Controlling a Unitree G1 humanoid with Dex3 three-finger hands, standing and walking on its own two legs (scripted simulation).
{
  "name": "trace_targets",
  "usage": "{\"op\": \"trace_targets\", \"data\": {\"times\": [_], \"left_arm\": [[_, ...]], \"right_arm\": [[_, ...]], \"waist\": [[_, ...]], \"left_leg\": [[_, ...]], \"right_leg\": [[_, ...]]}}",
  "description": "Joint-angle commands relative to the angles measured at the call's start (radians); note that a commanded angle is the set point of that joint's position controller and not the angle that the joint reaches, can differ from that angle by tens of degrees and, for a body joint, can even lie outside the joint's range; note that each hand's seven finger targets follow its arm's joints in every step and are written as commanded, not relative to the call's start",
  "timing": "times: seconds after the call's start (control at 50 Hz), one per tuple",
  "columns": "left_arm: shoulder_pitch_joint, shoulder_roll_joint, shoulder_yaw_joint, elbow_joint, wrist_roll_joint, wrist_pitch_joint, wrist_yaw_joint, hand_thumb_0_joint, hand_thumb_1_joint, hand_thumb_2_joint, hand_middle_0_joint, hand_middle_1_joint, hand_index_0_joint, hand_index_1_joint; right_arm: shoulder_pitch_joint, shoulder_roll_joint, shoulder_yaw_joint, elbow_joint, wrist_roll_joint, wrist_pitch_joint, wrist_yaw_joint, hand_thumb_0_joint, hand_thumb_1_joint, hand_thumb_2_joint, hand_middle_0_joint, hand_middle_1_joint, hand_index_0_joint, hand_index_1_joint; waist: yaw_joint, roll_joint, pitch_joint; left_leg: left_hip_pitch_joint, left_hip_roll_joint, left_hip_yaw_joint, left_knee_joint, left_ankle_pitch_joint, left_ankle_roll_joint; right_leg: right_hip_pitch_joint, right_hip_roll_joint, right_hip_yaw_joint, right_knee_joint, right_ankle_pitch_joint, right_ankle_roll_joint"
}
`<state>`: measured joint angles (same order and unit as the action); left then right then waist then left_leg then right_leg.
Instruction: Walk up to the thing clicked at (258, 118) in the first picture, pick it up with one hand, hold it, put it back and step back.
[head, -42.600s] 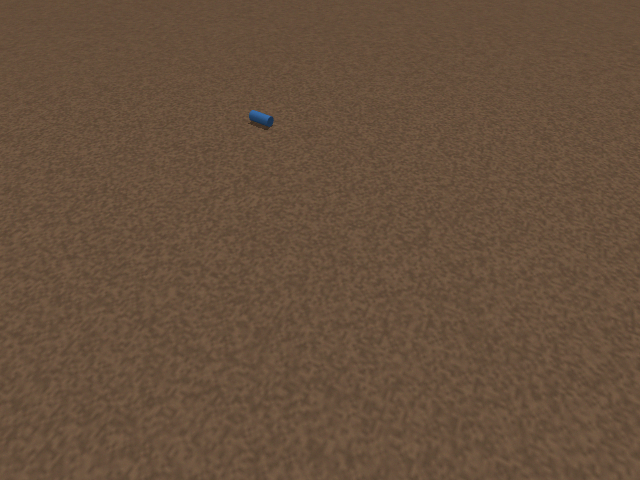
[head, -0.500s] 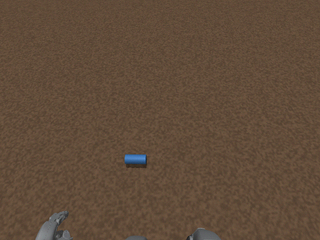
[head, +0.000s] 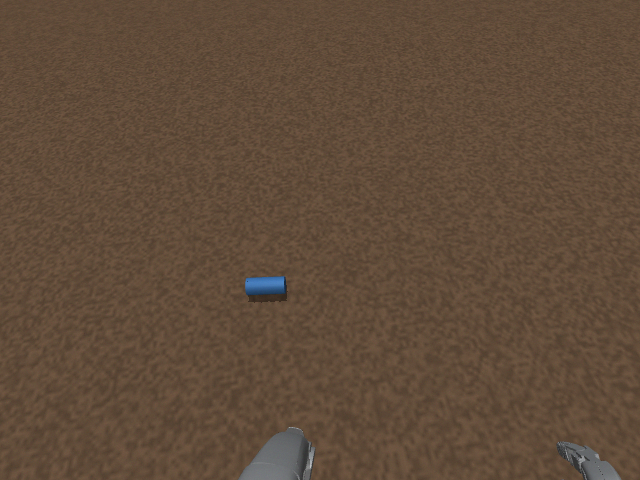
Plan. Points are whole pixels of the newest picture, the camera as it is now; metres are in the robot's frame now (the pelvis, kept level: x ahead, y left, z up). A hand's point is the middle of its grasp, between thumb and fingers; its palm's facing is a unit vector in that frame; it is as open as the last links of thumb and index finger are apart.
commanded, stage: step back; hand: left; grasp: from above
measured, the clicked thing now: (266, 285) +0.77 +0.29 -0.72
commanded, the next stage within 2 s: stand in 1.70 s
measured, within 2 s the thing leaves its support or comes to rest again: neither
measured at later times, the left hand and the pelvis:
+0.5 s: hand out of the picture -0.08 +0.27 -0.14, palm faces +0.03 -0.92 -0.39, open 7.4 cm; pelvis -0.18 -0.01 +0.00, yaw +1 degrees
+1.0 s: hand out of the picture -0.21 +0.26 -0.14, palm faces +0.08 -0.92 -0.38, open 7.4 cm; pelvis -0.24 -0.02 +0.01, yaw +4 degrees
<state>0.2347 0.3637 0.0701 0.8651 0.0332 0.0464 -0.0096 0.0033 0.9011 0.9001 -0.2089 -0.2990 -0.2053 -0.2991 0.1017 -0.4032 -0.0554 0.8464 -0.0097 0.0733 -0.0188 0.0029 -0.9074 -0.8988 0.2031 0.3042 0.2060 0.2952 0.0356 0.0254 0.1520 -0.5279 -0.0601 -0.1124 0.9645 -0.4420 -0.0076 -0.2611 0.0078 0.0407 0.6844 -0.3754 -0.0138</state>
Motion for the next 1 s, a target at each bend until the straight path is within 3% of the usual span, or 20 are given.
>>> {"op": "trace_targets", "data": {"times": [0.0,0.12,0.18,0.2,0.22,0.24,0.3,0.42,0.5,0.52,0.54,0.56,0.62,0.72,0.8,0.82,0.84,0.86,0.92,0.98], "left_arm": [[-0.174,0.273,0.081,-0.15,0.012,-0.039,0.039,0.0,0.9,0.9,-0.2,-0.3,-0.2,-0.3],[-0.07,0.268,0.077,-0.152,0.009,-0.024,0.055,0.0,0.9,0.9,-0.2,-0.3,-0.2,-0.3],[-0.097,0.246,0.054,-0.162,-0.012,0.001,0.043,0.0,0.9,0.9,-0.2,-0.3,-0.2,-0.3],[-0.05,0.207,0.042,-0.163,-0.016,0.004,0.038,0.0,0.9,0.9,-0.2,-0.3,-0.2,-0.3],[-0.098,0.204,0.04,-0.181,-0.028,-0.001,0.044,0.0,0.9,0.9,-0.2,-0.3,-0.2,-0.3],[-0.167,0.242,0.063,-0.171,-0.01,0.002,0.056,0.0,0.9,0.9,-0.2,-0.3,-0.2,-0.3],[-0.073,0.222,0.061,-0.104,-0.034,0.01,0.046,0.0,0.9,0.9,-0.2,-0.3,-0.2,-0.3],[-0.062,0.203,0.056,-0.092,-0.015,-0.013,0.022,0.0,0.9,0.9,-0.2,-0.3,-0.2,-0.3],[0.079,0.195,0.055,0.016,-0.001,-0.042,0.02,0.0,0.9,0.9,-0.2,-0.3,-0.2,-0.3],[0.071,0.24,0.072,0.021,0.015,-0.05,0.023,0.0,0.9,0.9,-0.2,-0.3,-0.2,-0.3],[0.041,0.351,0.098,-0.01,0.021,-0.051,0.023,0.0,0.9,0.9,-0.2,-0.3,-0.2,-0.3],[-0.053,0.419,0.106,-0.04,0.024,-0.048,0.024,0.0,0.9,0.9,-0.2,-0.3,-0.2,-0.3],[-0.167,0.286,0.074,-0.064,0.014,-0.065,0.03,0.0,0.9,0.9,-0.2,-0.3,-0.2,-0.3],[-0.069,0.292,0.082,-0.029,0.025,-0.078,0.019,0.0,0.9,0.9,-0.2,-0.3,-0.2,-0.3],[-0.062,0.266,0.056,-0.019,0.007,-0.058,0.006,0.0,0.9,0.9,-0.2,-0.3,-0.2,-0.3],[-0.035,0.215,0.036,-0.02,0.006,-0.055,0.004,0.0,0.9,0.9,-0.2,-0.3,-0.2,-0.3],[-0.056,0.154,0.017,-0.023,-0.015,-0.058,-0.001,0.0,0.9,0.9,-0.2,-0.3,-0.2,-0.3],[-0.131,0.246,0.048,-0.02,-0.009,-0.06,0.009,0.0,0.9,0.9,-0.2,-0.3,-0.2,-0.3],[-0.091,0.219,0.039,-0.007,-0.016,-0.075,-0.001,0.0,0.9,0.9,-0.2,-0.3,-0.2,-0.3],[-0.044,0.206,0.045,0.031,-0.013,-0.083,-0.009,0.0,0.9,0.9,-0.2,-0.3,-0.2,-0.3]], "right_arm": [[0.062,-0.183,-0.052,-0.062,0.011,-0.041,-0.012,0.0,-0.9,-0.9,0.2,0.3,0.2,0.3],[0.072,-0.152,-0.039,-0.073,-0.009,-0.052,-0.01,0.0,-0.9,-0.9,0.2,0.3,0.2,0.3],[0.167,-0.166,-0.057,-0.015,-0.022,-0.06,-0.008,0.0,-0.9,-0.9,0.2,0.3,0.2,0.3],[0.144,-0.226,-0.073,-0.021,-0.033,-0.061,-0.009,0.0,-0.9,-0.9,0.2,0.3,0.2,0.3],[0.079,-0.357,-0.089,-0.05,-0.024,-0.055,0.005,0.0,-0.9,-0.9,0.2,0.3,0.2,0.3],[0.079,-0.375,-0.096,-0.06,-0.031,-0.06,0.005,0.0,-0.9,-0.9,0.2,0.3,0.2,0.3],[-0.013,-0.254,-0.054,-0.057,-0.031,-0.067,-0.013,0.0,-0.9,-0.9,0.2,0.3,0.2,0.3],[0.056,-0.237,-0.059,-0.057,-0.034,-0.057,-0.009,0.0,-0.9,-0.9,0.2,0.3,0.2,0.3],[0.017,-0.252,-0.058,-0.045,-0.021,-0.032,0.001,0.0,-0.9,-0.9,0.2,0.3,0.2,0.3],[0.042,-0.191,-0.04,-0.047,-0.019,-0.033,0.004,0.0,-0.9,-0.9,0.2,0.3,0.2,0.3],[-0.023,-0.137,-0.026,-0.084,-0.011,-0.042,0.001,0.0,-0.9,-0.9,0.2,0.3,0.2,0.3],[-0.055,-0.194,-0.049,-0.071,-0.013,-0.038,-0.009,0.0,-0.9,-0.9,0.2,0.3,0.2,0.3],[0.039,-0.189,-0.047,-0.005,-0.002,-0.049,0.001,0.0,-0.9,-0.9,0.2,0.3,0.2,0.3],[0.029,-0.173,-0.043,0.003,-0.025,-0.075,0.026,0.0,-0.9,-0.9,0.2,0.3,0.2,0.3],[0.115,-0.146,-0.052,0.064,-0.024,-0.108,0.023,0.0,-0.9,-0.9,0.2,0.3,0.2,0.3],[0.154,-0.174,-0.067,0.08,-0.032,-0.118,0.017,0.0,-0.9,-0.9,0.2,0.3,0.2,0.3],[0.147,-0.253,-0.078,0.074,-0.035,-0.123,0.014,0.0,-0.9,-0.9,0.2,0.3,0.2,0.3],[0.16,-0.324,-0.092,0.069,-0.027,-0.121,0.019,0.0,-0.9,-0.9,0.2,0.3,0.2,0.3],[0.099,-0.241,-0.065,0.06,-0.03,-0.131,0.014,0.0,-0.9,-0.9,0.2,0.3,0.2,0.3],[0.055,-0.24,-0.066,0.056,-0.028,-0.118,0.021,0.0,-0.9,-0.9,0.2,0.3,0.2,0.3]], "waist": [[-0.06,-0.165,-0.088],[0.003,-0.23,-0.177],[-0.035,-0.152,-0.211],[-0.015,-0.014,-0.218],[-0.035,0.23,-0.203],[-0.091,0.21,-0.17],[0.006,0.072,-0.147],[-0.053,0.146,-0.185],[0.002,0.137,-0.237],[-0.012,0.02,-0.211],[0.025,-0.246,-0.147],[0.044,-0.274,-0.069],[-0.043,-0.1,-0.024],[0.026,-0.191,-0.063],[-0.025,-0.149,-0.105],[-0.041,-0.054,-0.159],[-0.05,0.151,-0.169],[-0.089,0.099,-0.112],[-0.038,0.071,-0.073],[-0.028,0.143,-0.081]], "left_leg": [[0.071,-0.055,-0.039,0.257,-0.022,-0.001],[0.086,0.044,0.051,-0.222,-0.081,0.001],[0.311,0.029,0.115,-0.589,0.254,0.015],[0.411,0.183,-0.109,-0.605,0.33,0.067],[0.312,0.4,-0.357,-0.626,0.461,0.224],[0.165,0.471,-0.468,-0.662,0.458,0.321],[0.204,0.33,-0.163,-0.56,0.552,0.239],[0.385,0.31,-0.147,-0.532,0.372,0.237],[0.268,0.248,-0.059,-0.442,0.176,0.157],[0.088,0.18,-0.018,-0.33,0.067,0.098],[-0.095,0.01,0.031,-0.195,-0.078,0.026],[0.04,0.03,-0.058,-0.004,-0.134,-0.009],[0.047,-0.018,-0.054,0.118,0.031,-0.002],[0.06,0.056,0.035,-0.2,-0.046,-0.019],[0.361,0.016,0.136,-0.636,0.104,0.013],[0.519,0.079,0.006,-0.652,0.121,0.036],[0.554,0.295,-0.367,-0.719,-0.108,0.135],[0.379,0.408,-0.472,-0.752,-0.24,0.255],[0.4,0.326,-0.276,-0.681,0.006,0.22],[0.25,0.266,-0.148,-0.645,0.014,0.169]], "right_leg": [[-0.134,-0.238,0.173,-0.268,0.336,-0.181],[0.182,-0.274,0.181,-0.144,0.561,-0.179],[0.068,-0.207,0.12,-0.003,0.461,-0.106],[-0.103,-0.127,0.08,0.076,0.255,-0.058],[-0.192,0.051,-0.056,0.239,-0.168,-0.005],[-0.144,0.053,0.085,0.453,-0.306,0.002],[-0.183,0.075,0.148,0.624,-0.159,-0.016],[-0.145,0.019,0.033,0.176,-0.159,0.025],[0.131,0.035,-0.06,-0.323,0.038,-0.024],[0.213,-0.041,0.108,-0.329,-0.001,-0.048],[0.102,-0.268,0.455,-0.42,-0.231,-0.14],[-0.216,-0.437,0.602,-0.501,-0.39,-0.267],[-0.158,-0.246,0.266,-0.372,-0.118,-0.17],[0.022,-0.245,0.263,-0.381,-0.343,-0.162],[-0.01,-0.205,0.149,-0.237,-0.068,-0.125],[-0.109,-0.161,0.087,-0.101,0.041,-0.086],[-0.292,-0.021,-0.04,0.058,-0.075,-0.009],[-0.253,-0.037,-0.014,0.175,-0.21,-0.008],[-0.246,-0.074,0.019,0.134,-0.13,-0.017],[-0.034,-0.026,-0.06,-0.047,-0.04,-0.013]]}}
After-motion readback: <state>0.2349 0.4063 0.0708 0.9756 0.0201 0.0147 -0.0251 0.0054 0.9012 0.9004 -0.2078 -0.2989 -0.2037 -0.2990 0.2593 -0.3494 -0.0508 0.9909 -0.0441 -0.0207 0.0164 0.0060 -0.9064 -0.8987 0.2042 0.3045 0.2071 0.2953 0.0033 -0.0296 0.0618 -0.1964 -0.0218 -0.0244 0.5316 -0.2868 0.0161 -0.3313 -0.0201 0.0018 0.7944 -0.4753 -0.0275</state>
